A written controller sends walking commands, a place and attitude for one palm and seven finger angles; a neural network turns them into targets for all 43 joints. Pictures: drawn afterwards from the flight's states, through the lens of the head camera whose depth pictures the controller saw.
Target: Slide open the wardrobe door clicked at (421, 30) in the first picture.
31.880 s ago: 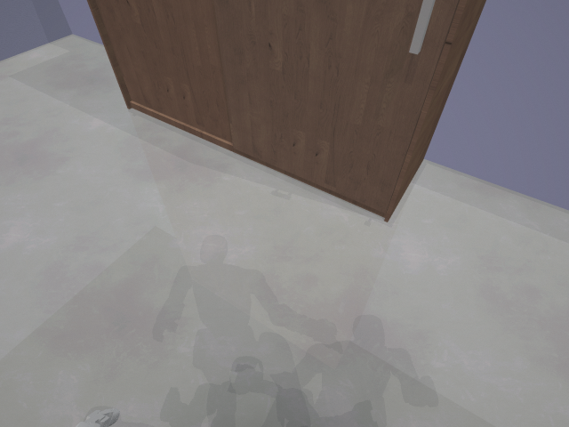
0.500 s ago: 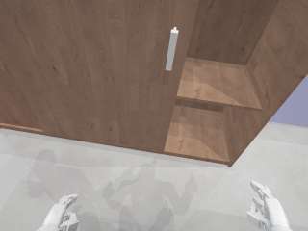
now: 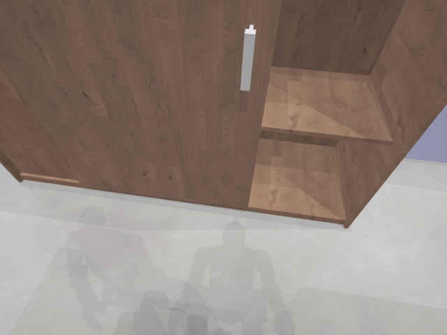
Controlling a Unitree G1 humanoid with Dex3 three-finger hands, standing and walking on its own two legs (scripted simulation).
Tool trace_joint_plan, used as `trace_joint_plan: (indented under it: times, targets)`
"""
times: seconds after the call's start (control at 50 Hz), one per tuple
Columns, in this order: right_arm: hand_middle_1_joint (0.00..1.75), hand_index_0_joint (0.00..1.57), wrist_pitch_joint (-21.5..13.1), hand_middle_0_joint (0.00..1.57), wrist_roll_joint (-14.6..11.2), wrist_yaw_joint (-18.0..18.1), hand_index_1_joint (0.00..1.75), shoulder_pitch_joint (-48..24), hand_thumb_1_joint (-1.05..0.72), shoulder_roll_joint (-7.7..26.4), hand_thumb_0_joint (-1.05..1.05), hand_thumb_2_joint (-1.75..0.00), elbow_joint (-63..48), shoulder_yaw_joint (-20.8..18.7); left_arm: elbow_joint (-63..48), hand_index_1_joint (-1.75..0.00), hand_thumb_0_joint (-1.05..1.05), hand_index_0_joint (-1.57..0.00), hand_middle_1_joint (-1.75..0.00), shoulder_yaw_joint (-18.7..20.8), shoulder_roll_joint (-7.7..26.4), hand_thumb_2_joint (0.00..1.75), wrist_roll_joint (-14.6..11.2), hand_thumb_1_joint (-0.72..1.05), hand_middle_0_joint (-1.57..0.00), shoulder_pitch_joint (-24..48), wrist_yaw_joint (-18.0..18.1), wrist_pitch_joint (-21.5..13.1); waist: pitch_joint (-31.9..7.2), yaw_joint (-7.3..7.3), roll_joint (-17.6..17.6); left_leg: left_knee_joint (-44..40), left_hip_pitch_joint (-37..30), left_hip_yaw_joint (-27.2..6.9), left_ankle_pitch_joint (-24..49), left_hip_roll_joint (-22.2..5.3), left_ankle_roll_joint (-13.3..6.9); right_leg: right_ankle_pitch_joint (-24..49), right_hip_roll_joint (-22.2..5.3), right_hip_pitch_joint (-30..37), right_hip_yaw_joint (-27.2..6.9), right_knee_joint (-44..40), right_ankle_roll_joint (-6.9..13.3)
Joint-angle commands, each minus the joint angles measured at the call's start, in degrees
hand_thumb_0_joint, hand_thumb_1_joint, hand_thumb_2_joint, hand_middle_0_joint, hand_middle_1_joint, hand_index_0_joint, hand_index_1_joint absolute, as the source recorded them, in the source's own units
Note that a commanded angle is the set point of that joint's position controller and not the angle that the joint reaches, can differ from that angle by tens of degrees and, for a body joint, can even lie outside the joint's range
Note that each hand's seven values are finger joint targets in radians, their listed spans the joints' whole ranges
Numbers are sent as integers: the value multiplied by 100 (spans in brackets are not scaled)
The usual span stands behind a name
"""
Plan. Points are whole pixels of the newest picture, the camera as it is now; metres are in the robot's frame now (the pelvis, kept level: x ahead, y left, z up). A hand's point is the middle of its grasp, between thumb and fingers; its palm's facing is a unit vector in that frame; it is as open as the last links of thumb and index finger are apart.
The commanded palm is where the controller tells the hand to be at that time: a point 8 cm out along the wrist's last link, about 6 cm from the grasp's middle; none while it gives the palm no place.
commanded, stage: let the arm hang, fingers relaxed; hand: right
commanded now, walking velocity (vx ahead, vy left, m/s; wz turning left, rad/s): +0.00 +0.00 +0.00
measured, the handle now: (248, 58) +0.77 -0.02 +0.10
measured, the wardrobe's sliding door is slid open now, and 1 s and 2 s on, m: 0.49 0.49 0.49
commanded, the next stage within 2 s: look to check the result in 0.44 s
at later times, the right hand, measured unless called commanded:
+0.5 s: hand out of the picture +0.02 -0.19 -0.18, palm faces +0.00 +0.98 -0.19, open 7.3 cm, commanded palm none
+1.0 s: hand out of the picture +0.04 -0.19 -0.18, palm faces +0.00 +0.98 -0.19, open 7.4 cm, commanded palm none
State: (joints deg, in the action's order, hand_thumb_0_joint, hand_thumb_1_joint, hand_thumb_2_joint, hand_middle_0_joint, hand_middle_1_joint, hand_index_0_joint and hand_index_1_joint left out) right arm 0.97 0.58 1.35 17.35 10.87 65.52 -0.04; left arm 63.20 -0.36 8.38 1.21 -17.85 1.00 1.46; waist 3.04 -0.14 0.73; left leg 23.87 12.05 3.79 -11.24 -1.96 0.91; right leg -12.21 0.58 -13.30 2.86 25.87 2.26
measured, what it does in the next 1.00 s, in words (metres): stands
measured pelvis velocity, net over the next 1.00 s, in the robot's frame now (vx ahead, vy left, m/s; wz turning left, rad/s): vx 0.02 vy -0.02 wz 0.01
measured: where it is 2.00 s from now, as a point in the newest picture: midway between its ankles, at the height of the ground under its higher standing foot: outside the picture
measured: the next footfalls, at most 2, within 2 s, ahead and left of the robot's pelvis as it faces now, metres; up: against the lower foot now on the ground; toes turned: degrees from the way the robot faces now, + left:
none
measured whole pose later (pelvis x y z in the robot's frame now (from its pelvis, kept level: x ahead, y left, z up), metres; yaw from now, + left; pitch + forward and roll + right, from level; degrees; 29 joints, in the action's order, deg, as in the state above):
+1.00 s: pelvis +0.02 -0.02 +0.00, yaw +0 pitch -1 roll +0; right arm 0.0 0.8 1.4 12.9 10.2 65.3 0.0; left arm 64.5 -0.3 9.6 1.0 -12.7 1.3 -0.4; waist 2.8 0.0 -0.8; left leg 21.8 8.6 2.8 -12.0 -3.7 2.6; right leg -12.4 2.4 -8.9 3.8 22.3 3.7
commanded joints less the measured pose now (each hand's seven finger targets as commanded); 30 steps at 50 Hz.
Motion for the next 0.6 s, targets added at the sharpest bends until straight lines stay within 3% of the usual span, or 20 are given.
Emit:
trace_joint_plan:
  times: [0.0, 0.28, 0.3, 0.58]
  targets:
    - [30, 20, -143, 20, 18, 41, 30, 126, -90, 472, 0, -90, -212, -72, -189, -30, 0, -20, -30, 117, 672, 90, -14, 90, -20, -235, 69, -132, 35, 2, -208, -437, -102, -456, -375, -420, -195, -233, -606, -315, -676, -775, 34]
    - [30, 20, -129, 20, 43, 45, 30, 12, -90, 391, 0, -90, -243, -98, -138, -30, 0, -20, -30, 125, 634, 90, 7, 90, -20, -62, 68, -191, 212, 9, 164, -321, -164, -425, -112, -400, -126, -330, -631, -369, -776, -1059, 52]
    - [30, 20, -142, 20, 50, 47, 30, 38, -90, 418, 0, -90, -261, -110, -166, -30, 0, -20, -30, 133, 663, 90, -8, 90, -20, -70, 67, -195, 141, 26, 29, -329, -214, -417, -50, -387, -118, -192, -636, -320, -757, -994, 55]
    - [30, 20, -172, 20, 28, 39, 30, -74, -90, 511, 0, -90, -209, -94, -120, -30, 0, -20, -30, 127, 785, 90, -20, 90, -20, 135, 72, -227, -78, -11, 9, -408, -273, -440, 205, -489, -109, 498, -639, 149, -689, -885, 46]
